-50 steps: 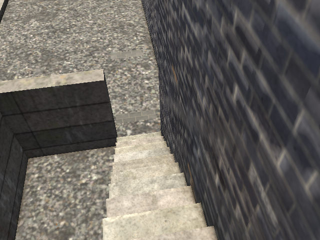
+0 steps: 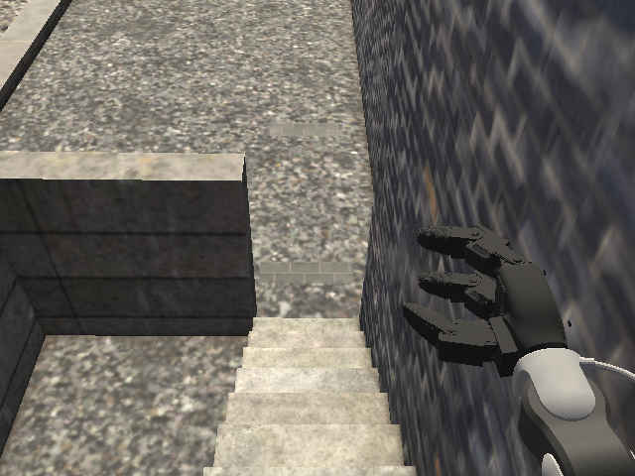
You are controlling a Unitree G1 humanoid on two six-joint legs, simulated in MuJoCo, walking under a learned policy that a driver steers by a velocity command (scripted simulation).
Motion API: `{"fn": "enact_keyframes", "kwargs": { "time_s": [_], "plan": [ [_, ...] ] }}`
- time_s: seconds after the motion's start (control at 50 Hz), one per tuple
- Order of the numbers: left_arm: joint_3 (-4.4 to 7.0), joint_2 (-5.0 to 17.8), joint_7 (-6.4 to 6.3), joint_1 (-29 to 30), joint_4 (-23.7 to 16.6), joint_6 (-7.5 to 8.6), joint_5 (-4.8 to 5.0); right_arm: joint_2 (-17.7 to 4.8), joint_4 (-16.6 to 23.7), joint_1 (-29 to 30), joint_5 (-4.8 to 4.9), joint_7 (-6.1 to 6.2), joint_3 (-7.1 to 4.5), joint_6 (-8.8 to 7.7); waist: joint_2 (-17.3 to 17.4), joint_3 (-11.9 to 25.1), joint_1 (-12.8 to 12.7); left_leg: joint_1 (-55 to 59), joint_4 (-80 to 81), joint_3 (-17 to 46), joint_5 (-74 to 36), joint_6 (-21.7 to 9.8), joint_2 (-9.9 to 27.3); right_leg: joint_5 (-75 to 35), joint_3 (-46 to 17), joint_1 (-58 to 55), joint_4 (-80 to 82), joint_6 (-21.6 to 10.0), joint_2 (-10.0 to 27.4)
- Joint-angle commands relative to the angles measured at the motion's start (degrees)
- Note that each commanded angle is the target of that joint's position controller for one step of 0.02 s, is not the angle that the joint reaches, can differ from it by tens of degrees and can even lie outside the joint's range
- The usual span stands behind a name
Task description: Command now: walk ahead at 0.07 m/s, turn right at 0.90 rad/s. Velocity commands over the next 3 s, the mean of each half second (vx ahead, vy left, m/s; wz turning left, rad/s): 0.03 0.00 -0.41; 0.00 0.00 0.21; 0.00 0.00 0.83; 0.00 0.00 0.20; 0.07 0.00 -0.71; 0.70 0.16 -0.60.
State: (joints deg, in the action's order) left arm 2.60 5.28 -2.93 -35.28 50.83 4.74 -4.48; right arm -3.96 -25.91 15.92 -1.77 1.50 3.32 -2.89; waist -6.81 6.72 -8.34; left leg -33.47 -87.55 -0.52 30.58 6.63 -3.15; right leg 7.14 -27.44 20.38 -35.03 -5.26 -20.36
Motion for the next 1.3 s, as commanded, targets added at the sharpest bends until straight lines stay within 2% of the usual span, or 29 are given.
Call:
{"fn": "enact_keyframes", "kwargs": {
  "time_s": [0.02, 0.08, 0.1, 0.12, 0.14, 0.18, 0.22, 0.26, 0.3, 0.34, 0.46, 0.56, 0.6, 0.62, 0.66, 0.68, 0.72, 0.74, 0.76, 0.8, 0.84, 0.96, 1.12, 1.16, 1.18, 1.2, 1.24, 1.26, 1.3],
  "plan": [
    [2.17, 8.21, 0.94, -16.1, 0.26, 0.58, -0.6, -8.13, 3.59, -3.12, 0.35, 1.81, -5.16, -1.02, 6.73, -4.01, 8.41, -12.18, 17.61, -1.39, 12.97, -1.7, -5.03, -62.75, -6.03, -24.79, -4.5, 10.2, 8.79],
    [0.53, 6.73, 0.21, -2.79, -6.11, 1.06, -0.4, -10.96, -0.17, -20.0, 0.47, 4.43, -5.82, -1.04, 11.2, -6.93, 16.14, 4.55, 29.51, -3.74, 14.17, -6.03, -6.78, -55.99, 6.16, -13.76, -4.58, 23.49, 6.55],
    [0.35, 10.33, 0.24, 12.56, -15.08, 0.9, 0.92, -12.69, -2.13, -28.38, -3.71, 4.99, -5.92, -0.79, 14.68, -10.35, 22.02, 19.52, 51.59, -1.28, -2.25, -6.93, -5.5, -31.42, 12.43, 2.69, -4.42, 29.15, 0.49],
    [-1.58, 11.37, 2.94, 19.77, -13.57, 2.23, -6.06, -7.3, -2.14, -31.57, 0.78, 4.72, -3.61, -2.62, 21.65, -12.54, 28.73, 21.18, 33.22, 20.41, 4.56, -13.23, 3.48, 17.43, 8.46, 16.23, -17.37, 19.39, 11.79],
    [-3.84, 4.88, 2.74, 3.82, -8.47, 2.3, -6.2, -4.57, -4.24, -31.6, 5.24, 5.42, -1.81, -5.44, 3.82, -19.39, 15.01, 13.35, 26.16, 27.53, 4.61, -10.91, 8.85, 14.79, 4.66, 19.11, -8.95, 13.22, 24.46],
    [-1.9, 6.7, -0.15, -16.47, -4.25, 2.49, -0.76, -12.32, 5.06, -1.27, 3.95, 3.69, -3.49, -3.99, -6.05, -10.0, -3.37, -6.32, 19.41, 11.86, 1.99, -0.26, 3.25, -3.82, 10.09, -10.17, 5.37, 17.96, 17.54],
    [-1.59, 14.69, -0.63, -10.83, -8.29, 4.54, 1.19, -15.03, 8.67, -3.36, 4.37, 2.09, -2.73, -3.94, -1.15, -1.81, 0.2, -12.76, 4.25, 6.34, 5.56, 4.56, 2.38, -15.39, 15.46, -20.55, 9.28, 13.18, 21.6],
    [0.25, 18.55, -0.85, -2.12, -13.86, 3.1, 8.75, -11.03, 5.9, -5.2, -2.16, 1.2, -0.74, -0.83, 4.04, 3.74, -0.85, -31.57, 29.68, 6.86, 4.2, 7.64, 0.98, -16.67, -0.09, -40.03, -8.24, 2.33, 20.84],
    [1.05, 20.05, -0.06, -1.74, -12.35, 1.13, 6.11, -13.69, -1.82, -14.2, -1.15, 0.98, -3.7, -1.24, -1.32, 4.01, 0.88, -19.29, 24.76, 6.47, -8.89, 4.14, 2.69, -14.97, -4.49, -21.61, -3.66, 7.6, 21.47],
    [-2.88, 8.25, -1.86, -11.37, -10.26, 1.7, 4.71, -17.18, -4.65, -8.77, -2.77, 0.34, -4.97, -3.4, -1.67, -1.84, -2.9, -17.61, 34.41, 9.92, -36.41, -2.61, 6.33, 13.8, 3.3, -9.58, -11.49, 13.6, 16.38],
    [-4.34, 11.18, 0.08, 12.78, -22.04, 2.29, 2.41, -15.05, -12.34, -31.03, -0.79, -3.74, -4.62, -2.43, 13.42, -7.44, 11.69, 29.73, 33.37, 5.54, -62.64, -3.39, 4.9, 33.74, 16.4, 48.41, -25.4, 12.86, 10.73],
    [-3.38, 12.16, 3.21, 9.39, -18.48, 2.39, 3.74, -16.43, -15.95, -49.64, -1.83, -2.54, -4.42, -3.04, 18.09, -10.0, 12.64, 35.84, 69.66, 2.68, -50.19, -10.55, 8.54, 21.1, 18.62, 33.03, -63.04, 16.4, 12.76],
    [-5.14, 12.33, 7.05, 11.44, -26.41, 0.82, 0.14, -22.26, -6.23, -37.34, 5.99, -4.76, -7.31, -1.6, 31.29, 7.72, 11.41, 63.31, 46.63, 43.14, -38.88, -28.68, 34.21, 55.3, 10.28, 66.57, -91.5, 21.21, 19.32],
    [-5.95, 8.34, 5.74, 18.09, -27.9, 1.62, 0.22, -16.23, -5.16, -38.09, 2.04, -2.24, -5.65, -3.28, 8.3, 5.61, 15.33, 62.09, 50.06, 41.97, -37.75, -30.02, 34.16, 55.15, 12.64, 76.81, -83.43, 19.15, 19.33],
    [-4.84, 4.55, 5.53, 2.6, -19.0, -1.29, -3.92, -15.51, 0.09, -19.24, 4.9, 1.65, -3.58, -5.49, -7.7, -5.26, -4.83, 3.24, 43.89, 11.78, 3.88, -10.98, 14.39, 6.82, 23.19, 18.38, -14.97, 12.57, 25.96],
    [-5.03, -0.89, 7.98, 0.57, -17.35, -3.98, -1.08, -19.6, -5.06, -20.49, 4.37, 1.85, -4.66, -4.32, -9.54, -11.74, -13.11, -28.15, 33.55, -4.26, 28.05, -0.42, 1.67, -16.38, 28.91, -14.71, -0.4, 9.68, 24.86],
    [-3.52, 2.47, 9.19, -13.66, -18.0, -4.24, -1.78, -20.77, -1.2, -10.54, 1.18, 0.04, -6.16, -4.62, 4.72, -3.37, -19.12, -59.3, 17.76, 6.34, 19.46, 5.83, 1.47, -4.49, 12.97, -48.38, -27.57, -0.09, 28.1],
    [-3.15, 12.6, 8.95, -4.03, -25.53, -0.81, -3.3, -16.32, 2.7, -22.37, 2.56, -1.88, -5.35, -5.48, -13.9, 0.68, -9.05, -38.72, 17.93, 23.98, 13.22, 0.4, -0.3, -12.06, -13.71, -23.67, -2.01, -3.69, 40.26],
    [-1.46, 19.11, 6.55, 8.46, -25.84, 0.08, -1.22, -14.91, 5.84, -15.01, -0.75, -3.1, -3.2, -5.07, -17.21, -17.66, -4.42, -41.57, 19.44, 17.79, 2.19, -2.25, 0.76, 17.67, -25.66, 1.11, 7.65, -7.5, 41.49],
    [-3.32, 16.76, 3.69, 25.48, -25.39, 3.1, 2.2, -17.6, -6.6, -28.74, -0.32, -3.41, -3.59, -0.12, -1.39, -15.0, 4.13, -29.15, 4.89, 12.33, -29.2, -1.8, 4.06, 32.47, -13.21, 17.97, 1.48, -13.05, 36.11],
    [-3.23, 17.19, 2.16, 27.39, -23.96, 4.61, -0.28, -19.51, -8.42, -32.47, -0.53, -3.03, -4.22, 3.28, 7.43, -9.3, 6.34, -25.06, 2.77, 12.94, -45.02, -0.76, 6.52, 40.4, -5.82, 22.94, -2.9, -12.95, 37.94],
    [-2.18, 17.24, -1.13, 22.46, -16.38, 6.72, -0.96, -20.1, -6.41, -30.53, -3.72, -3.12, -5.89, 6.29, 6.12, -7.06, 6.57, -12.8, 21.13, -3.33, -55.59, -1.48, 9.15, 61.52, 16.61, 25.78, -11.02, 0.34, 36.9],
    [-3.47, 12.33, 3.84, 25.18, -20.6, 0.65, -2.18, -16.58, -17.24, -45.81, -4.62, -1.38, -6.83, 2.84, 6.3, -13.13, 12.51, 14.48, 61.83, -4.72, -56.01, -6.43, 9.01, 58.54, 28.67, 19.46, -36.53, 5.98, 37.27],
    [-4.25, 8.42, 6.79, 34.29, -26.03, -1.16, -1.27, -27.92, -20.52, -65.58, 1.76, -0.03, -11.26, 0.49, 24.97, -5.2, 21.14, 36.24, 48.3, 4.06, -55.32, -18.01, 6.54, 49.96, 35.61, 41.58, -95.32, 5.35, 18.49],
    [-3.27, 5.16, 5.92, 24.59, -23.5, -1.22, -0.45, -31.94, -14.82, -55.17, 1.09, -0.59, -9.88, -0.8, 30.11, 4.37, 13.02, 39.47, 48.76, 22.45, -52.98, -18.41, 13.51, 30.01, 23.34, 49.69, -106.23, 7.67, 18.14],
    [-1.76, 11.29, 6.42, 23.02, -24.67, -1.76, -0.14, -35.08, -6.95, -40.6, 2.24, -0.17, -9.14, -0.61, 29.31, 0.25, 10.59, 28.87, 66.15, 45.99, 0.05, -15.31, 22.08, 20.9, 19.09, 59.75, -111.93, 10.22, 19.4],
    [-1.25, 12.82, 4.96, 24.5, -23.12, -1.3, 0.06, -28.93, -7.77, -47.21, 4.4, -0.33, -6.81, 0.44, 19.61, -0.68, 10.63, 19.99, 62.62, 30.24, 9.54, -9.34, 13.94, 30.18, 28.67, 51.95, -116.14, 11.53, 21.12],
    [-0.59, 14.37, 5.87, 20.67, -24.18, -0.87, 0.84, -32.82, -1.79, -34.35, 5.99, 0.2, -5.69, -1.03, 31.87, -1.78, 6.77, 5.65, 71.47, 57.04, 23.66, -15.01, 20.12, 17.18, 23.1, 49.46, -115.29, 13.22, 20.87],
    [-1.76, 14.56, 4.47, 26.76, -26.74, -1.57, 0.76, -31.24, -2.17, -36.3, 5.3, 2.76, -4.47, -1.54, 19.71, -2.83, 8.97, 6.15, 76.84, 54.95, 21.39, -14.82, 19.41, 31.94, 30.32, 46.18, -112.52, 14.74, 17.22]
  ]
}}
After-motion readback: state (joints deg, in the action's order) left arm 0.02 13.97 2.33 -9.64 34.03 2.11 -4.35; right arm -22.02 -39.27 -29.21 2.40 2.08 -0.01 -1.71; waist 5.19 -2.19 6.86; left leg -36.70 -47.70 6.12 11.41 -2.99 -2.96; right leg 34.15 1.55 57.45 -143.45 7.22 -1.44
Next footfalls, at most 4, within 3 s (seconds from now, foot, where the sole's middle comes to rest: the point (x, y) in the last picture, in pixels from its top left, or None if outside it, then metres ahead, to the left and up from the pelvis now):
0.22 right None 0.13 -0.04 -0.77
0.56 left None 0.36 0.07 -0.97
0.72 right None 0.38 -0.15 -0.95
1.14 left None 0.48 0.22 -1.16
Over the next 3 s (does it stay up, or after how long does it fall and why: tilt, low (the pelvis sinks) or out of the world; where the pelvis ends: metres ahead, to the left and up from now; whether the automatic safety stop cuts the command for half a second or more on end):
stays up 0.82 0.14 -0.66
